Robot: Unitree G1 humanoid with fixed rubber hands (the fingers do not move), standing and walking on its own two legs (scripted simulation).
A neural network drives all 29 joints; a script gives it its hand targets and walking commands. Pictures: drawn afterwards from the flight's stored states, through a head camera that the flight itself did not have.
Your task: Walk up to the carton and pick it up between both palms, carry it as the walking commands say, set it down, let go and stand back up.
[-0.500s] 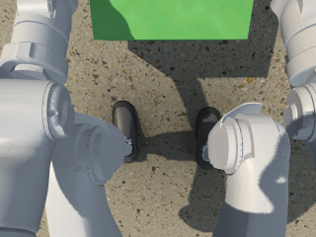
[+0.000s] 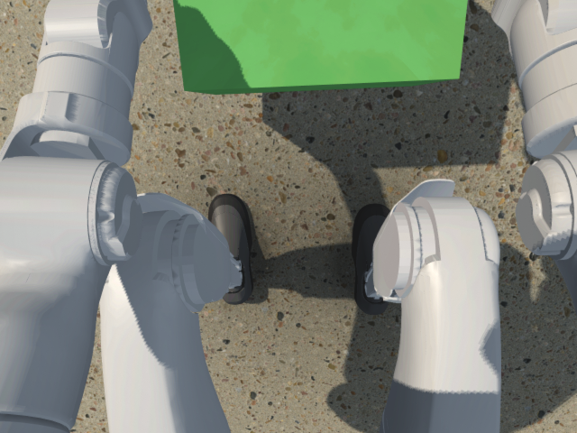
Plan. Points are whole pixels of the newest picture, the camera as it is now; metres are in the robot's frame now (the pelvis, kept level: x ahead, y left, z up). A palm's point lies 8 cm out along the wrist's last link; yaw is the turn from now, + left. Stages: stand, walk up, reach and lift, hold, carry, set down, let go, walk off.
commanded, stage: reach and lift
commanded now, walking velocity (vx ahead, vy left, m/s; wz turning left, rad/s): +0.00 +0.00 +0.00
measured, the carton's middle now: out of the picture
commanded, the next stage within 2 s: none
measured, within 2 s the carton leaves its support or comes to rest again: neither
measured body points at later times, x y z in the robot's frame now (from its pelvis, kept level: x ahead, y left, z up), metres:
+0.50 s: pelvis -0.01 +0.00 +0.05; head +0.32 -0.02 +0.33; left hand +0.56 +0.15 -0.07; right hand +0.55 -0.21 -0.06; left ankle +0.16 +0.13 -0.34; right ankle +0.13 -0.13 -0.34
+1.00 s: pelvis -0.02 +0.01 +0.09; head +0.30 -0.01 +0.40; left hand +0.54 +0.15 +0.00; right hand +0.54 -0.21 +0.01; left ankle +0.16 +0.13 -0.34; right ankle +0.13 -0.13 -0.34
